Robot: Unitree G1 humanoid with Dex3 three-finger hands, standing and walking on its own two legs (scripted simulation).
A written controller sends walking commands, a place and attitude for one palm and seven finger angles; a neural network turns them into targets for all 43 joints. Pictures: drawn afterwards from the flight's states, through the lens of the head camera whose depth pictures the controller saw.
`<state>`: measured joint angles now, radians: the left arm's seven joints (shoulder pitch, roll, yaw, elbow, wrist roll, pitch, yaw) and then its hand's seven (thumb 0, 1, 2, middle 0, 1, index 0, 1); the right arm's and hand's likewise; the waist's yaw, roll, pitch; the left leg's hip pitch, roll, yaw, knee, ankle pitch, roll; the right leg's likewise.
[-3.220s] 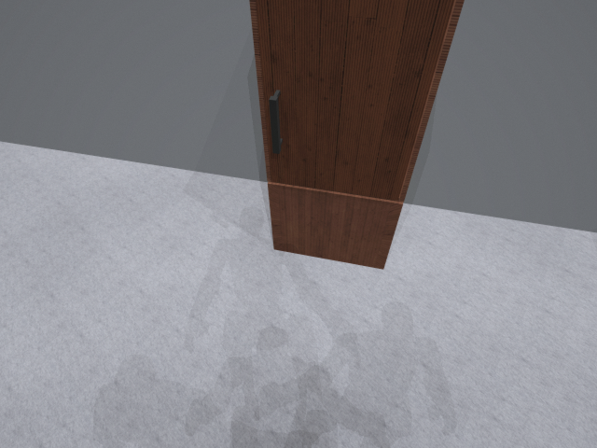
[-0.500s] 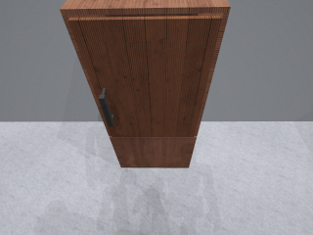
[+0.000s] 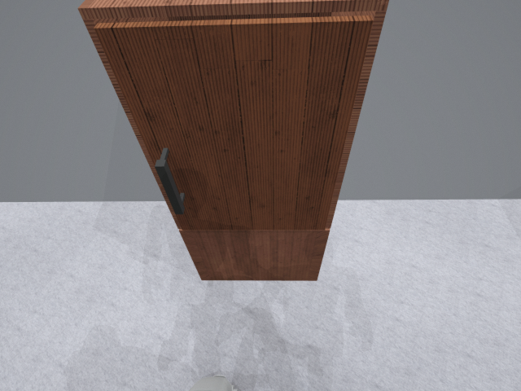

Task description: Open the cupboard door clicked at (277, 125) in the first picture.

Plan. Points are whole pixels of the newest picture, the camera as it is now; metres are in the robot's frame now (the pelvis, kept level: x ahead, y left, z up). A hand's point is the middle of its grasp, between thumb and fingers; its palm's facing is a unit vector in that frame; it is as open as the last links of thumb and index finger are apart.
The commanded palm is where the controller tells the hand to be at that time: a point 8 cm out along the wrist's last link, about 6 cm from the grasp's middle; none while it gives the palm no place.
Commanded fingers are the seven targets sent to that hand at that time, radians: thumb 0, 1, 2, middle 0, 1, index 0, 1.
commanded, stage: come to a stop and stand still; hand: left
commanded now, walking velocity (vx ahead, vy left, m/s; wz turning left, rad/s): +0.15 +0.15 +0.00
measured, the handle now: (172, 182) +0.54 +0.25 -0.08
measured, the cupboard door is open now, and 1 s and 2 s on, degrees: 0 0 0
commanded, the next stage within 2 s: look again from close up in 0.74 s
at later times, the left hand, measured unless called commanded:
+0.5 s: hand out of the picture +0.01 +0.21 -0.16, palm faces -0.01 -0.97 -0.22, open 7.3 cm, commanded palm none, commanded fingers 0.00 0.90 0.90 -0.20 -0.30 -0.20 -0.30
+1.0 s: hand out of the picture +0.02 +0.19 -0.15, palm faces -0.02 -0.97 -0.23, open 7.4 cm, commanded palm none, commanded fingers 0.00 0.90 0.90 -0.20 -0.30 -0.20 -0.30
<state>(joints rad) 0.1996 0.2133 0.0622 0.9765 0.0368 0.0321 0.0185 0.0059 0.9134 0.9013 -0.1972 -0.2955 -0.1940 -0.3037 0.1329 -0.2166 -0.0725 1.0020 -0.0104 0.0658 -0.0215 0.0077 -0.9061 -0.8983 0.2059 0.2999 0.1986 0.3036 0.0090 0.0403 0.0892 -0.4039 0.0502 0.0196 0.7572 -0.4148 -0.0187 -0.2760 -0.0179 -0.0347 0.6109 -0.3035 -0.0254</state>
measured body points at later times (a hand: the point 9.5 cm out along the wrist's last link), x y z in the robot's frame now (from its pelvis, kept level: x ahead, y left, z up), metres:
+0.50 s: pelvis -0.01 +0.03 +0.01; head +0.00 +0.02 +0.46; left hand +0.01 +0.26 -0.14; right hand +0.00 -0.20 -0.15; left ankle -0.03 +0.12 -0.73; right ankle +0.00 -0.11 -0.73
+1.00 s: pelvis +0.00 +0.01 +0.01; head +0.01 -0.01 +0.46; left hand +0.02 +0.24 -0.13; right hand +0.01 -0.22 -0.16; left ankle -0.03 +0.12 -0.73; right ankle +0.00 -0.11 -0.73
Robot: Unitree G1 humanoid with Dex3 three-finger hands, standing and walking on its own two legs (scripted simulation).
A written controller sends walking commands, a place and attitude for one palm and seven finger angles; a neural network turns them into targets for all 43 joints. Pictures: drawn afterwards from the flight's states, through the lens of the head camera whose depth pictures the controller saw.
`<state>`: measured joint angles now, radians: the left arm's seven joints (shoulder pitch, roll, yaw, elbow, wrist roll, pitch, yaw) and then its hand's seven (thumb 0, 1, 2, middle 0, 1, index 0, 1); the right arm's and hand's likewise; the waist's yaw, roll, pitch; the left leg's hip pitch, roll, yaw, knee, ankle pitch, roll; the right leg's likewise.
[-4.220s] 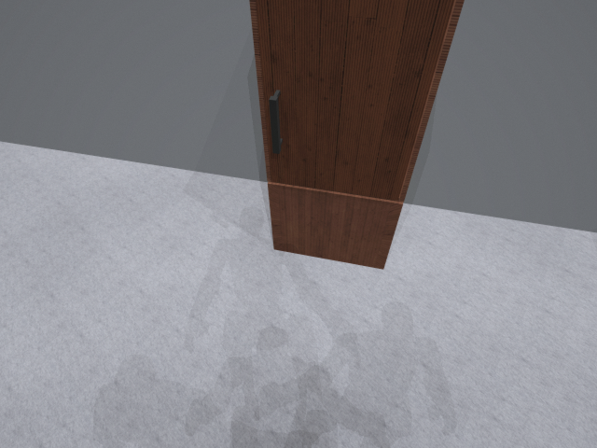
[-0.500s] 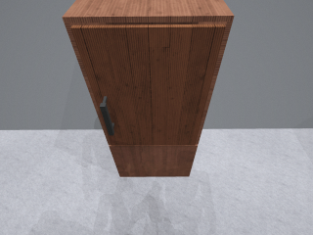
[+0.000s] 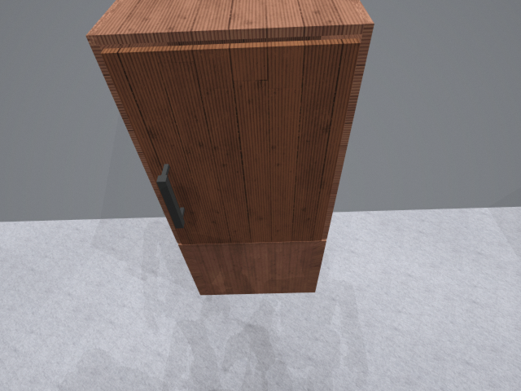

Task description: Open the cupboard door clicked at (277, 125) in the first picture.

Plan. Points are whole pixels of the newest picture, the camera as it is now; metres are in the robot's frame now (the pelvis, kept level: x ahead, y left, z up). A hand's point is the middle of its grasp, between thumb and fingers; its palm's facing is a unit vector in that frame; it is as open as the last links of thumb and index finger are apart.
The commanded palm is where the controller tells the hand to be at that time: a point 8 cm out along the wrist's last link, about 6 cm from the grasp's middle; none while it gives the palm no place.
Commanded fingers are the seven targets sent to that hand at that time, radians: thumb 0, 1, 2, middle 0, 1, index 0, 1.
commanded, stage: look again from close up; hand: left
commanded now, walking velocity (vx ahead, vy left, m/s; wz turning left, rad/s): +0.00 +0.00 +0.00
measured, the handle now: (173, 197) +0.54 +0.25 -0.09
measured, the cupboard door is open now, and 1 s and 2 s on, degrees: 0 0 0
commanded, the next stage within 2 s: shuffle to correct the standing spot in 0.32 s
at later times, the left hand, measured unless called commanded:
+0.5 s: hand out of the picture +0.04 +0.16 -0.16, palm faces +0.01 -0.97 -0.24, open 7.4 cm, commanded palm none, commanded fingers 0.00 0.90 0.90 -0.20 -0.30 -0.20 -0.30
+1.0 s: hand out of the picture +0.04 +0.22 -0.18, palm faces +0.02 -0.97 -0.23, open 7.4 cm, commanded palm none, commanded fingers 0.00 0.90 0.90 -0.20 -0.30 -0.20 -0.30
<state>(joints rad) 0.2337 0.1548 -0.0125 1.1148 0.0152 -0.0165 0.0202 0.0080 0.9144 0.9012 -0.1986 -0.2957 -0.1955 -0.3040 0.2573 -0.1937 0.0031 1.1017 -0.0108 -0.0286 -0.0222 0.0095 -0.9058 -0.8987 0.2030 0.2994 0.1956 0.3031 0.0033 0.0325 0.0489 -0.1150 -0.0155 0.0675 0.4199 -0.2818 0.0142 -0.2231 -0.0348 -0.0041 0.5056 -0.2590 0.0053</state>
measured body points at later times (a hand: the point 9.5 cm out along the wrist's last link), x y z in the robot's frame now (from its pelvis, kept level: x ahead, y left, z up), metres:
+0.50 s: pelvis +0.01 -0.03 +0.00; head +0.02 -0.05 +0.45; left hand +0.04 +0.21 -0.15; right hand +0.03 -0.27 -0.16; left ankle -0.03 +0.11 -0.74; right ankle +0.01 -0.12 -0.74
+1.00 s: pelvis +0.01 +0.03 -0.01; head -0.01 +0.04 +0.44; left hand +0.04 +0.28 -0.16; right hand +0.06 -0.21 -0.15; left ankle -0.03 +0.11 -0.74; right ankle +0.01 -0.11 -0.74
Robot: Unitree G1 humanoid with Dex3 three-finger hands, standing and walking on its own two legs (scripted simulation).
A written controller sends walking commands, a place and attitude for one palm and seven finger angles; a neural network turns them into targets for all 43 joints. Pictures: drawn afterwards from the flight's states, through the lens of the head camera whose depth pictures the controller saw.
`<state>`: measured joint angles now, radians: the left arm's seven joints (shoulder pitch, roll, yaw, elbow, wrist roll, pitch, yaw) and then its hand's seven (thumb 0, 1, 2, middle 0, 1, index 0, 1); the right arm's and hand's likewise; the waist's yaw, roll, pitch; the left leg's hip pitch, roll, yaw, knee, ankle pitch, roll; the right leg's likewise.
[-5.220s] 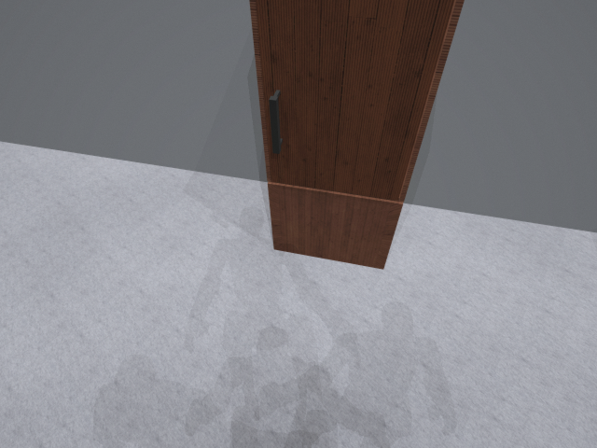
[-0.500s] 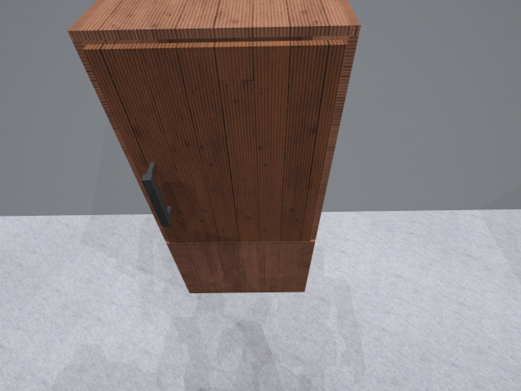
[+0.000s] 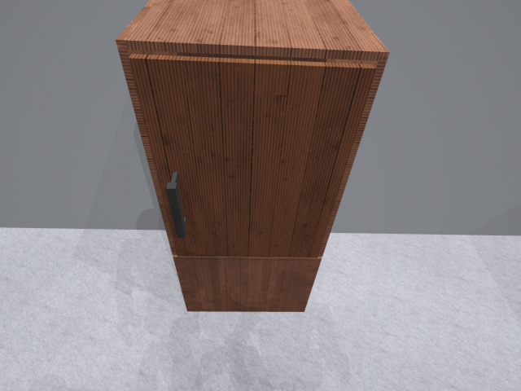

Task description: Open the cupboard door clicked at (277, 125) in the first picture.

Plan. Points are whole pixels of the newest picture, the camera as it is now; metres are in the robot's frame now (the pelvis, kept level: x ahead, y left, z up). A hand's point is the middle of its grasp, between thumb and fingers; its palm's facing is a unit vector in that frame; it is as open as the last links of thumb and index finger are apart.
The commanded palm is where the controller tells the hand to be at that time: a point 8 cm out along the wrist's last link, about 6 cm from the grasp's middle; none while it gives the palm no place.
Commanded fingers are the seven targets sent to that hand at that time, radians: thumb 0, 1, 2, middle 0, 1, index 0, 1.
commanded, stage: come to a stop and stand still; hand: left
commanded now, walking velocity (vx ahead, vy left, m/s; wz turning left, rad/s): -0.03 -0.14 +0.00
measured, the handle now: (178, 206) +0.53 +0.23 -0.09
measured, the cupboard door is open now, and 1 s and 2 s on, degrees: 0 0 0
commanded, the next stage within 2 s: look again from close up in 1.22 s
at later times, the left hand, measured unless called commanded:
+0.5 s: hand out of the picture -0.02 +0.15 -0.16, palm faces +0.02 -0.98 -0.20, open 7.3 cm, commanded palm none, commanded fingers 0.00 0.90 0.90 -0.20 -0.30 -0.20 -0.30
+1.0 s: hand out of the picture -0.09 +0.13 -0.17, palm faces +0.06 -0.99 -0.14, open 7.4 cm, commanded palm none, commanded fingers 0.00 0.90 0.90 -0.20 -0.30 -0.20 -0.30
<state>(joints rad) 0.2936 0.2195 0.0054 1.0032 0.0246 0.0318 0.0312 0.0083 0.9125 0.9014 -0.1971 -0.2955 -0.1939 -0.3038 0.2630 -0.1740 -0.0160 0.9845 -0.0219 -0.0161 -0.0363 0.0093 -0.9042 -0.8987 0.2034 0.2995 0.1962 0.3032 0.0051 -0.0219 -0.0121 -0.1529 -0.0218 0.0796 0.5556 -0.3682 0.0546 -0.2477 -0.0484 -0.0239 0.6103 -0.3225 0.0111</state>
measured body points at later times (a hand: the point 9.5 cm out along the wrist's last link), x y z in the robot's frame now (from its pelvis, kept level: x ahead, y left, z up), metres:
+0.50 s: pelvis -0.03 -0.02 +0.01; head -0.05 -0.02 +0.46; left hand -0.03 +0.20 -0.15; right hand -0.07 -0.23 -0.16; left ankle -0.04 +0.08 -0.73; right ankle +0.01 -0.12 -0.73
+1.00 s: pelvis -0.06 -0.01 +0.01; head -0.06 -0.01 +0.46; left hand -0.09 +0.19 -0.16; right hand -0.11 -0.21 -0.15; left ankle -0.04 +0.08 -0.73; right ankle +0.01 -0.12 -0.73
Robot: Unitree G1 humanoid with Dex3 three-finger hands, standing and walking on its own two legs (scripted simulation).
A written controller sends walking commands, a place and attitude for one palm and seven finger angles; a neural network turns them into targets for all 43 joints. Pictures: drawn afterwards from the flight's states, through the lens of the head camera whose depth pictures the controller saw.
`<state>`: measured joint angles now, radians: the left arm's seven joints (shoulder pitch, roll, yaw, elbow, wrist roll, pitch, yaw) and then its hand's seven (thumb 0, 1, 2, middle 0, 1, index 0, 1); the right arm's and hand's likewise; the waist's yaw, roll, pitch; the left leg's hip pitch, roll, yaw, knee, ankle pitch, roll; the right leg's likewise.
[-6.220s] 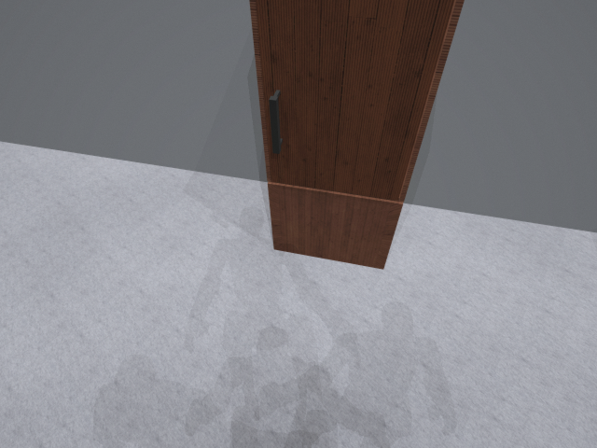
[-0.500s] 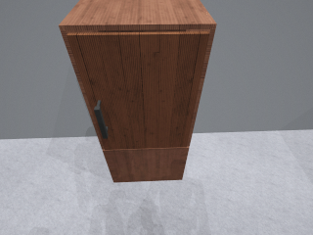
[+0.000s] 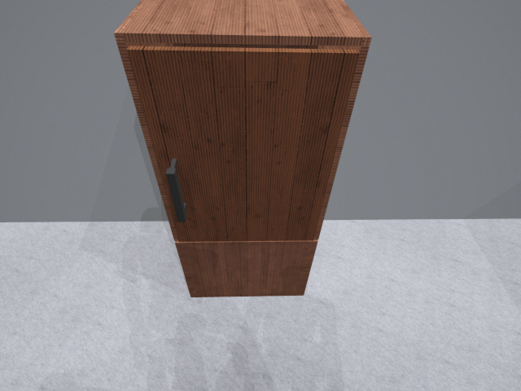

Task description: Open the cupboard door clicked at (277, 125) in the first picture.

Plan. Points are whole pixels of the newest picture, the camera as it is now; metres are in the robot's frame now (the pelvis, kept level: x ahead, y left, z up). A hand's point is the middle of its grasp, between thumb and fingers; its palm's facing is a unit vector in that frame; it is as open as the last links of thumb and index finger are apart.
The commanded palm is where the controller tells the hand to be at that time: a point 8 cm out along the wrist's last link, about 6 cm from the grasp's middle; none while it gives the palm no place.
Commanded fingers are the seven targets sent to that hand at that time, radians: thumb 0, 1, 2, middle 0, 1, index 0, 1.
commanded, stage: come to a stop and stand still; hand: left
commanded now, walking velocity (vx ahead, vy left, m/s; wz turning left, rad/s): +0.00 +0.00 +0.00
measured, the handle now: (178, 191) +0.59 +0.24 -0.09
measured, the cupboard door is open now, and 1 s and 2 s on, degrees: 0 0 0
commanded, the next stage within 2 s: look again from close up in 0.22 s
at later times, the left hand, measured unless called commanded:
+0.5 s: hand out of the picture -0.01 +0.16 -0.17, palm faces +0.04 -0.99 -0.15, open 7.4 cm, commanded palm none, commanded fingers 0.00 0.90 0.90 -0.20 -0.30 -0.20 -0.30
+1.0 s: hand out of the picture +0.06 +0.19 -0.15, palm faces +0.14 -0.96 -0.24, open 7.3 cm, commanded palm +0.13 +0.22 -0.07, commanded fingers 0.00 0.78 0.85 -0.21 -0.38 -0.21 -0.38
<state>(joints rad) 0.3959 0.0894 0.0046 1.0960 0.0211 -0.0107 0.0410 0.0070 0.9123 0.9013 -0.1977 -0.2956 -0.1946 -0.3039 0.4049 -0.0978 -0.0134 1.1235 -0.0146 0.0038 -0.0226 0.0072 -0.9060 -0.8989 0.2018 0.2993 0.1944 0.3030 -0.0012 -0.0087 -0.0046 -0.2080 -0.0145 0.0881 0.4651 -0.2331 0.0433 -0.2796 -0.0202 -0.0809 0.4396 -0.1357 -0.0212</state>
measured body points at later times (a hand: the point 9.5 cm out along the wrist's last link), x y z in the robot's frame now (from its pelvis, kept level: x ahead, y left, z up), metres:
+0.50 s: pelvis +0.01 +0.01 +0.00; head +0.02 +0.01 +0.45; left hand -0.01 +0.21 -0.16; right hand -0.01 -0.19 -0.16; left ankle +0.01 +0.09 -0.74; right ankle +0.07 -0.11 -0.74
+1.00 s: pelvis +0.03 +0.01 +0.00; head +0.03 +0.00 +0.45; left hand +0.05 +0.24 -0.13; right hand +0.03 -0.21 -0.15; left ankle +0.02 +0.09 -0.74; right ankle +0.07 -0.11 -0.74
